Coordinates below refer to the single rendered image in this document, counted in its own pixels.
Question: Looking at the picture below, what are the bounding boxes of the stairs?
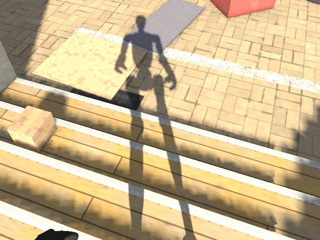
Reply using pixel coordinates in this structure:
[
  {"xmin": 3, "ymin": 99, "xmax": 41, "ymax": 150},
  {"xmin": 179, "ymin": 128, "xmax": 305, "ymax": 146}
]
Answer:
[{"xmin": 0, "ymin": 77, "xmax": 320, "ymax": 240}]

